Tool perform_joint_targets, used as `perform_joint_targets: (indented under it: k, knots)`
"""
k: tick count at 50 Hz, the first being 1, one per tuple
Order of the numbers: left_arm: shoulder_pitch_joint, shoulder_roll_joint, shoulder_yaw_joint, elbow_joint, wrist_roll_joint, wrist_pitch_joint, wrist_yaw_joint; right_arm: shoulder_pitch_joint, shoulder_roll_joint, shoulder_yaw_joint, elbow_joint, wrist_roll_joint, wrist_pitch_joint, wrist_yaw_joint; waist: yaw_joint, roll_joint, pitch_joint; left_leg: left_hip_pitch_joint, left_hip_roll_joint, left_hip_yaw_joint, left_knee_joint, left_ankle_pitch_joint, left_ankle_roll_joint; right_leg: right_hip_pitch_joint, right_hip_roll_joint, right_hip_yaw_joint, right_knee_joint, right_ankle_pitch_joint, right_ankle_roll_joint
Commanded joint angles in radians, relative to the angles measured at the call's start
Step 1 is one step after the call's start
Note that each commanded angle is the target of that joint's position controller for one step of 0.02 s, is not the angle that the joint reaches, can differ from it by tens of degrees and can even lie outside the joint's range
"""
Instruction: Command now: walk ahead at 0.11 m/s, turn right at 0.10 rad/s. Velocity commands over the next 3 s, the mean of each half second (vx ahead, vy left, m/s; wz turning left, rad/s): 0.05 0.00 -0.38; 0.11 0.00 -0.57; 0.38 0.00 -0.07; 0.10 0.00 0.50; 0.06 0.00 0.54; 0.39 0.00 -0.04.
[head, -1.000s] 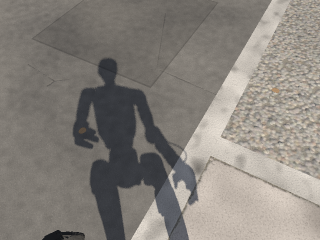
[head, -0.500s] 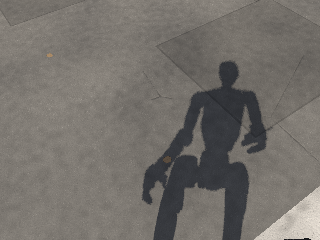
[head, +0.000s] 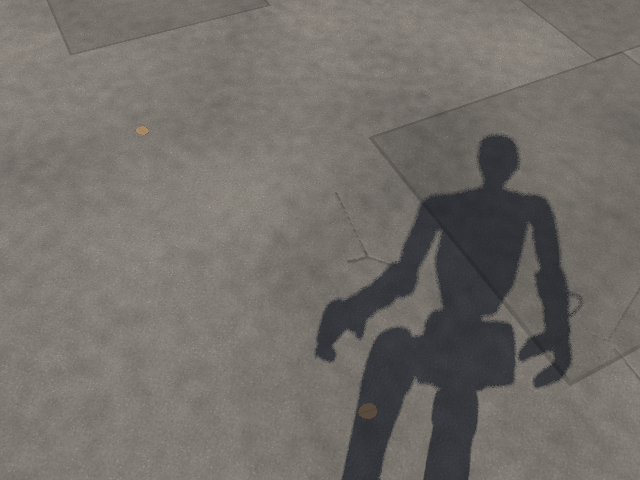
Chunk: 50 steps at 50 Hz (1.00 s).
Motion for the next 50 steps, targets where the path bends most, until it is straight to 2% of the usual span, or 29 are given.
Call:
perform_joint_targets:
  k: [1,3,4,5,6,7,8,9,10,11,12,14,19,22,24,26,27,28,29,30,31,32,34,37,39,41,43,47,50]
  knots:
    - [0.014,0.081,0.018,-0.039,-0.002,-0.011,0.004,0.030,-0.123,-0.021,-0.021,-0.011,-0.008,-0.013,-0.005,0.123,-0.091,0.033,0.313,-0.057,0.031,0.842,0.052,0.154,0.040,-0.013,-0.071,-0.037,-0.034]
    - [0.037,0.102,0.027,-0.036,0.002,-0.016,0.004,0.018,-0.149,-0.030,-0.014,-0.004,0.003,-0.026,0.008,0.123,-0.071,0.071,0.333,-0.067,0.113,0.862,0.057,0.172,0.069,-0.019,-0.143,-0.119,-0.063]
    - [0.080,0.104,0.030,-0.023,0.004,-0.021,0.004,0.007,-0.158,-0.033,-0.013,0.005,0.008,-0.033,0.032,0.109,-0.075,0.077,0.321,-0.060,0.188,0.859,0.043,0.222,0.080,-0.020,-0.230,-0.090,-0.081]
    - [0.134,0.121,0.036,-0.011,0.008,-0.032,0.005,0.003,-0.169,-0.037,-0.017,0.012,0.009,-0.039,0.063,0.065,-0.105,0.045,0.284,-0.035,0.299,0.771,0.011,0.325,0.054,0.031,-0.322,0.120,-0.105]
    - [0.202,0.200,0.055,-0.010,0.011,-0.040,0.011,-0.005,-0.161,-0.035,-0.054,0.008,0.003,-0.044,0.075,-0.041,-0.174,-0.072,0.191,0.022,0.515,0.467,-0.029,0.462,-0.107,0.250,-0.319,0.549,-0.172]
    - [0.190,0.249,0.073,-0.009,-0.012,-0.030,0.009,0.051,-0.093,-0.024,-0.068,0.013,0.016,-0.036,0.034,-0.217,-0.222,-0.304,0.001,0.078,0.751,-0.328,-0.079,0.574,-0.318,0.502,-0.327,0.960,-0.374]
    - [0.210,0.196,0.062,-0.001,-0.038,-0.023,0.000,0.039,-0.099,-0.018,-0.050,-0.015,0.035,-0.034,0.041,-0.094,-0.244,-0.327,0.051,-0.018,0.827,-0.427,-0.087,0.540,-0.313,0.524,-0.366,0.813,-0.390]
    - [0.165,0.184,0.066,-0.009,-0.030,-0.015,0.000,-0.005,-0.104,-0.022,-0.052,-0.013,0.044,-0.032,0.037,-0.043,-0.150,-0.370,0.070,-0.028,0.873,-0.373,-0.099,0.465,-0.256,0.457,-0.393,0.642,-0.366]
    - [0.101,0.155,0.060,-0.023,-0.020,-0.001,0.004,-0.036,-0.109,-0.025,-0.054,-0.011,0.048,-0.031,0.019,0.000,-0.098,-0.389,0.098,-0.033,0.845,-0.312,-0.110,0.401,-0.197,0.402,-0.425,0.480,-0.323]
    - [0.071,0.141,0.058,-0.030,-0.020,0.007,0.009,-0.059,-0.117,-0.028,-0.064,-0.011,0.055,-0.029,0.011,-0.011,-0.073,-0.391,0.114,-0.029,0.801,-0.270,-0.120,0.364,-0.152,0.366,-0.446,0.383,-0.288]
    - [0.054,0.136,0.059,-0.034,-0.018,0.013,0.011,-0.051,-0.111,-0.026,-0.063,-0.012,0.061,-0.026,0.003,-0.034,-0.087,-0.368,0.113,-0.016,0.771,-0.237,-0.133,0.349,-0.110,0.333,-0.454,0.331,-0.264]
    - [0.067,0.150,0.068,-0.032,-0.013,0.018,0.008,-0.048,-0.092,-0.020,-0.064,-0.006,0.069,-0.023,0.010,-0.042,-0.124,-0.351,0.102,0.000,0.692,-0.218,-0.150,0.362,-0.076,0.320,-0.453,0.265,-0.243]
    - [0.085,0.186,0.092,-0.032,-0.003,0.034,0.005,-0.113,-0.091,-0.015,-0.088,0.002,0.074,-0.033,0.050,-0.077,-0.129,-0.335,0.103,-0.008,0.525,-0.199,-0.157,0.348,-0.068,0.406,-0.481,-0.018,-0.231]
    - [0.059,0.193,0.100,-0.040,0.003,0.044,-0.001,-0.114,-0.097,-0.014,-0.095,0.009,0.063,-0.038,0.054,-0.091,-0.127,-0.279,0.089,-0.009,0.438,-0.192,-0.145,0.316,-0.058,0.454,-0.479,-0.065,-0.213]
    - [0.036,0.195,0.104,-0.044,0.003,0.049,-0.007,-0.084,-0.100,-0.014,-0.093,0.015,0.052,-0.042,0.044,-0.100,-0.128,-0.218,0.074,-0.010,0.349,-0.193,-0.127,0.300,-0.051,0.490,-0.471,-0.049,-0.194]
    - [-0.005,0.192,0.105,-0.049,-0.007,0.054,-0.009,-0.010,-0.097,-0.014,-0.076,0.017,0.038,-0.048,0.001,-0.095,-0.124,-0.098,0.062,-0.003,0.153,-0.118,-0.100,0.249,-0.022,0.502,-0.442,-0.069,-0.146]
    - [-0.014,0.175,0.100,-0.054,-0.016,0.053,-0.006,0.022,-0.118,-0.020,-0.069,0.011,0.030,-0.056,-0.016,-0.063,-0.114,-0.019,0.101,-0.037,0.014,-0.084,-0.081,0.187,0.022,0.477,-0.406,-0.161,-0.096]
    - [0.028,0.116,0.086,-0.062,-0.023,0.049,-0.003,0.011,-0.203,-0.037,-0.084,-0.005,0.026,-0.065,0.016,0.116,-0.113,0.029,0.316,-0.258,-0.124,-0.213,-0.031,0.100,0.119,0.362,-0.233,-0.337,-0.037]
    - [0.020,0.118,0.091,-0.069,-0.018,0.044,0.005,-0.097,-0.280,-0.052,-0.122,-0.013,0.030,-0.060,0.027,0.292,-0.046,-0.077,0.508,-0.497,-0.202,-0.214,0.064,-0.024,0.274,0.128,0.000,-0.399,-0.007]
    - [0.020,0.188,0.106,-0.056,0.016,0.042,0.006,-0.104,-0.228,-0.042,-0.121,-0.022,0.032,-0.054,0.044,0.178,-0.037,-0.156,0.519,-0.424,-0.144,-0.029,0.107,0.035,0.176,0.141,0.186,-0.389,0.000]
    - [0.049,0.183,0.111,-0.035,0.012,0.044,-0.001,-0.142,-0.163,-0.024,-0.131,-0.013,0.029,-0.051,0.075,0.129,-0.043,-0.171,0.459,-0.324,-0.108,0.095,0.096,0.065,0.173,0.136,0.268,-0.344,-0.001]
    - [0.080,0.170,0.109,-0.017,0.011,0.051,-0.006,-0.171,-0.139,-0.018,-0.138,-0.009,0.028,-0.048,0.092,0.126,-0.041,-0.159,0.401,-0.223,-0.084,0.183,0.073,0.066,0.167,0.123,0.339,-0.300,0.006]
    - [0.098,0.159,0.103,-0.005,0.007,0.064,-0.022,-0.167,-0.132,-0.016,-0.149,-0.008,0.026,-0.050,0.080,0.184,-0.064,-0.075,0.354,-0.119,-0.044,0.327,0.065,0.024,0.155,0.086,0.413,-0.272,0.029]
    - [0.013,0.142,0.089,-0.035,-0.003,0.071,-0.034,-0.063,-0.147,-0.026,-0.124,-0.008,0.028,-0.047,0.014,0.181,-0.071,0.061,0.372,-0.085,-0.007,0.435,0.087,-0.032,0.129,0.057,0.335,-0.276,0.060]
    - [-0.037,0.139,0.082,-0.055,0.001,0.074,-0.045,0.009,-0.170,-0.039,-0.104,-0.011,0.026,-0.042,-0.032,0.200,-0.088,0.131,0.399,-0.111,-0.054,0.160,0.092,-0.052,0.104,0.046,0.252,-0.270,0.057]
    - [-0.088,0.145,0.079,-0.078,0.006,0.075,-0.062,0.028,-0.189,-0.049,-0.094,-0.013,0.021,-0.034,-0.054,0.215,-0.060,0.133,0.422,-0.142,-0.119,-0.118,0.091,-0.053,0.085,0.032,0.177,-0.273,0.049]
    - [-0.117,0.138,0.074,-0.092,0.008,0.071,-0.074,0.027,-0.202,-0.058,-0.087,-0.016,0.013,-0.027,-0.057,0.206,-0.034,0.111,0.436,-0.132,-0.152,-0.213,0.085,-0.023,0.071,0.011,0.101,-0.279,0.034]
    - [-0.157,0.117,0.059,-0.117,0.003,0.053,-0.085,0.032,-0.220,-0.072,-0.070,-0.021,-0.005,-0.011,-0.054,0.193,-0.015,0.049,0.451,-0.062,-0.158,-0.227,0.072,0.091,0.059,-0.042,-0.043,-0.310,-0.019]
    - [-0.114,0.110,0.054,-0.111,0.002,0.035,-0.083,0.006,-0.229,-0.079,-0.062,-0.013,-0.006,0.001,-0.010,0.186,-0.016,-0.050,0.445,0.013,-0.115,-0.177,0.049,0.264,0.081,-0.090,-0.190,-0.269,-0.068]
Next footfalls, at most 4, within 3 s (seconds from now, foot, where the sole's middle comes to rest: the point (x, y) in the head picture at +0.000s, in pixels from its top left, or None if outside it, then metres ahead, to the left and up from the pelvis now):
0.10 right None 0.14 -0.10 -0.78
0.54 left None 0.12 0.10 -0.78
1.06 right None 0.05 -0.12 -0.78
1.52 left None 0.41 -0.21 -0.78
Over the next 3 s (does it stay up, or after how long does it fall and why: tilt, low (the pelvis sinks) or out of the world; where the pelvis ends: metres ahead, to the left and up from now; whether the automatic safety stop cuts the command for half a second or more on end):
stays up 0.50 -0.25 -0.01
